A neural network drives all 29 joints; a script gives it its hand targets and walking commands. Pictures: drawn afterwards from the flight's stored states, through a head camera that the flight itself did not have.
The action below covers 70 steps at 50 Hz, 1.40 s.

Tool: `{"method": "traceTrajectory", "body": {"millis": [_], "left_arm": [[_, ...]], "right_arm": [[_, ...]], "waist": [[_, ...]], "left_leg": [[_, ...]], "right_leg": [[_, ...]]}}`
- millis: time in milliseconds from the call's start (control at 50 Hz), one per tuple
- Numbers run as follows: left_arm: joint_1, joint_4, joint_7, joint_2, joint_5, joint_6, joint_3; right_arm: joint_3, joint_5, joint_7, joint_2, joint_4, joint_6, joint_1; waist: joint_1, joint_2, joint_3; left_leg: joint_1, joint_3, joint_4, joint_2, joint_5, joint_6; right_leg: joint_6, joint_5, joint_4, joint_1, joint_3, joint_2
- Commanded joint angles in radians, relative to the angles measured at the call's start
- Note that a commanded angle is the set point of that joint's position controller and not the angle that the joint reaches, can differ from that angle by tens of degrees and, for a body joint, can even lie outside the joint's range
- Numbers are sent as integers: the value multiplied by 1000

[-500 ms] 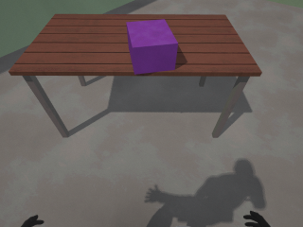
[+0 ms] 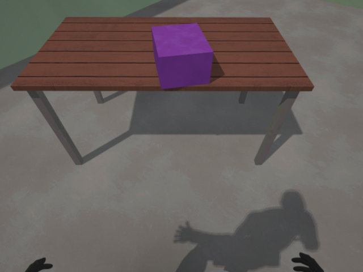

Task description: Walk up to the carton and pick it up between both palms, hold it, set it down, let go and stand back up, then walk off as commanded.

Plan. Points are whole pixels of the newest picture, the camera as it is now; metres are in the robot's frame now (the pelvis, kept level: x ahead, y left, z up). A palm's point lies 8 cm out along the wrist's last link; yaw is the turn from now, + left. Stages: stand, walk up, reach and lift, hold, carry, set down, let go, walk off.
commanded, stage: stand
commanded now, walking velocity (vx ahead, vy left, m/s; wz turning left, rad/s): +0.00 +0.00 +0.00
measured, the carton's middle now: (179, 54) +0.95 +0.01 -0.03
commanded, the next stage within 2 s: none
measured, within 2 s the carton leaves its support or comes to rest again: neither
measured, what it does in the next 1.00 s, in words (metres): stands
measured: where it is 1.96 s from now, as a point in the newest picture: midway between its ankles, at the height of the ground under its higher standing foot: outside the picture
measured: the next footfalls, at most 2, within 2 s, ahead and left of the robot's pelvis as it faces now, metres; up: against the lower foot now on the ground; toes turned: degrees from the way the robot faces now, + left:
none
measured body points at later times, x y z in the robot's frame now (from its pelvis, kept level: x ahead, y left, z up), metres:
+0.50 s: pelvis +0.00 +0.00 +0.00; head +0.02 -0.01 +0.45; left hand +0.10 +0.33 -0.08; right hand +0.12 -0.30 -0.10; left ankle +0.02 +0.13 -0.72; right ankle +0.03 -0.13 -0.72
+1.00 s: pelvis +0.00 +0.00 +0.00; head +0.01 -0.01 +0.45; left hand +0.11 +0.33 -0.08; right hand +0.12 -0.30 -0.10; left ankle +0.02 +0.13 -0.72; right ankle +0.03 -0.13 -0.72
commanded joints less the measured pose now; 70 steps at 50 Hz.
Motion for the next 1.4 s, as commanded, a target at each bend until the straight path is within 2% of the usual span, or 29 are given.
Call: {"method": "traceTrajectory", "body": {"millis": [0,60,120,160,180,260,280,340,500,520,560,580,640,680,740,760,820,880,920,1000,1020,1040,1060,1080,1140,1160,1180,1260,1380], "left_arm": [[-143,-8,8,188,-15,-25,1],[-120,-2,12,183,-9,-21,2],[-137,-8,7,162,-19,-25,-3],[-145,-7,6,163,-21,-20,-4],[-146,-7,3,175,-23,-21,-3],[-136,-5,2,178,-25,-23,1],[-135,12,3,164,-15,-24,-5],[-129,-4,5,184,-21,-23,3],[-119,10,-1,152,-22,-26,-12],[-140,5,2,158,-20,-24,-7],[-150,-6,3,150,-19,-22,-5],[-144,-4,3,165,-21,-24,-6],[-132,4,2,146,-24,-18,-10],[-103,14,6,183,-16,-20,5],[-159,-11,3,161,-17,-28,-6],[-144,-4,3,155,-28,-24,-10],[-148,-7,11,177,-17,-24,-1],[-104,16,8,159,-15,-24,-10],[-149,-1,6,162,-20,-18,-10],[-135,4,4,177,-21,-31,-9],[-132,-2,6,197,-15,-29,2],[-154,-2,6,187,-15,-23,-3],[-157,-7,8,178,-14,-22,-4],[-146,-10,6,148,-22,-22,-9],[-131,-5,5,171,-22,-18,2],[-144,-1,-2,166,-20,-12,0],[-144,-13,1,154,-18,-18,-5],[-164,-11,2,188,-21,-29,-4],[-130,0,0,167,-24,-20,0]], "right_arm": [[-27,-14,-3,-170,15,-7,-127],[-35,-11,-8,-183,14,-8,-128],[-39,-9,-3,-205,16,-18,-112],[-33,-9,-3,-203,14,-12,-139],[-27,-12,-4,-175,14,-14,-112],[-36,-16,-6,-206,17,-18,-123],[-37,-12,-7,-206,20,-12,-132],[-40,-11,-9,-221,18,-13,-112],[-36,-19,-8,-200,8,-16,-146],[-36,-16,-8,-206,15,-11,-123],[-33,-21,-9,-201,17,-12,-131],[-33,-13,-8,-198,21,-12,-127],[-33,-15,-10,-195,5,-13,-129],[-33,-13,-9,-199,16,-12,-98],[-36,-9,-6,-200,15,-11,-120],[-32,-11,-6,-197,19,-10,-115],[-34,-16,-6,-195,18,-8,-89],[-41,-14,-5,-203,25,-12,-113],[-37,-12,-4,-185,17,-13,-104],[-32,-17,-6,-184,11,-15,-145],[-32,-8,-3,-182,11,-15,-133],[-33,-5,-2,-179,14,-14,-125],[-29,-8,-3,-192,17,-11,-103],[-28,-15,-2,-189,11,-20,-126],[-34,-18,-3,-187,5,-16,-148],[-43,-14,-5,-212,0,-15,-144],[-32,-12,-5,-194,10,-11,-129],[-38,-15,-6,-201,21,-12,-108],[-38,-16,-1,-210,13,-15,-137]], "waist": [[-9,55,-67],[-10,63,-70],[-7,50,-94],[0,22,-73],[-16,61,-90],[4,58,-72],[-11,86,-96],[-6,34,-63],[-2,83,-87],[-5,37,-81],[-5,74,-69],[0,36,-95],[6,95,-60],[-4,41,-92],[-15,64,-67],[-11,26,-92],[-20,54,-87],[-3,18,-84],[-24,44,-85],[7,60,-75],[-8,68,-88],[-5,27,-91],[-17,41,-78],[1,69,-58],[0,68,-73],[-3,33,-64],[8,79,-48],[-22,24,-94],[18,84,-103]], "left_leg": [[6,-102,-239,113,119,79],[12,-101,-218,104,163,81],[17,-109,-209,115,196,74],[5,-116,-218,123,189,78],[19,-108,-217,118,173,79],[-7,-138,-240,133,164,88],[31,-114,-232,123,163,79],[-20,-140,-241,129,150,85],[-3,-138,-243,127,140,89],[-5,-137,-239,127,148,86],[6,-110,-231,111,190,81],[19,-114,-242,122,168,76],[-33,-135,-257,133,130,90],[-9,-124,-244,131,130,85],[21,-94,-203,106,183,76],[25,-107,-215,114,179,85],[11,-91,-201,102,146,74],[11,-99,-197,106,169,77],[18,-104,-216,109,118,70],[-14,-110,-232,111,134,79],[6,-100,-217,109,145,74],[17,-95,-223,104,152,69],[10,-118,-229,113,160,78],[-12,-127,-248,125,153,84],[-23,-131,-249,134,118,87],[-31,-139,-258,139,96,86],[-37,-139,-262,126,112,89],[31,-94,-204,111,167,74],[-7,-134,-248,132,186,79]], "right_leg": [[-89,27,-247,28,148,-110],[-105,102,-225,40,156,-113],[-86,155,-215,62,129,-97],[-89,143,-213,39,124,-98],[-89,108,-207,28,134,-105],[-78,82,-204,49,102,-79],[-82,90,-220,38,116,-90],[-87,111,-211,45,126,-84],[-84,96,-208,73,113,-75],[-84,121,-200,66,107,-72],[-93,138,-209,53,134,-93],[-90,123,-199,66,122,-97],[-81,99,-201,74,112,-83],[-79,95,-222,89,121,-89],[-100,142,-237,34,156,-114],[-92,140,-224,49,131,-105],[-94,83,-222,34,156,-105],[-87,88,-227,40,137,-98],[-92,59,-229,29,145,-106],[-85,92,-220,49,138,-102],[-92,101,-222,47,150,-106],[-93,100,-225,43,130,-105],[-93,104,-206,25,141,-100],[-81,99,-199,42,122,-88],[-78,81,-215,61,108,-80],[-86,82,-215,53,107,-84],[-87,88,-208,53,116,-86],[-90,121,-240,32,154,-117],[-78,102,-189,78,104,-85]]}}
